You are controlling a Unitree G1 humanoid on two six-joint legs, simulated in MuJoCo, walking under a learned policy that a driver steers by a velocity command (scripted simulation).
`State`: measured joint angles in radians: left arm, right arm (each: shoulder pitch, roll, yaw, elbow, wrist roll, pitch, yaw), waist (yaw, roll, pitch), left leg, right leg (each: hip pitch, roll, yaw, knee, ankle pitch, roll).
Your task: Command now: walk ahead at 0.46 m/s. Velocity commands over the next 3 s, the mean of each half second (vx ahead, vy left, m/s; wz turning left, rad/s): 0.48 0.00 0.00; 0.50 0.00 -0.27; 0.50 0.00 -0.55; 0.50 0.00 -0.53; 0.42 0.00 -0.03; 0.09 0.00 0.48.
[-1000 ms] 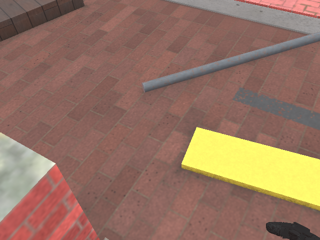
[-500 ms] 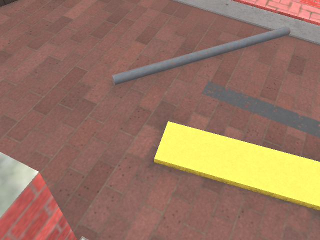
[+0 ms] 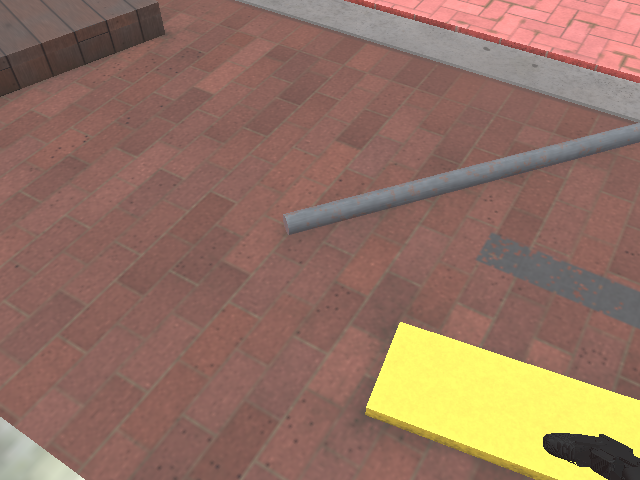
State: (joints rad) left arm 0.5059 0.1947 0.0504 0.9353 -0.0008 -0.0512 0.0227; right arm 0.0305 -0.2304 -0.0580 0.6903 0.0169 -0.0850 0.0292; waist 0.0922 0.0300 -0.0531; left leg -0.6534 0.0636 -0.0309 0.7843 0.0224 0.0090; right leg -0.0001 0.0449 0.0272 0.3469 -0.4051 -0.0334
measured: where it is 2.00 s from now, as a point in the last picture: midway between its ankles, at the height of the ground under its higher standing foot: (452, 319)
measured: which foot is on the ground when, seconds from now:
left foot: up 0.00-0.02, down 0.04-0.54, up 0.56-0.96, down 0.98-1.00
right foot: down 0.00-0.06, up 0.08-0.52, down 0.54-1.00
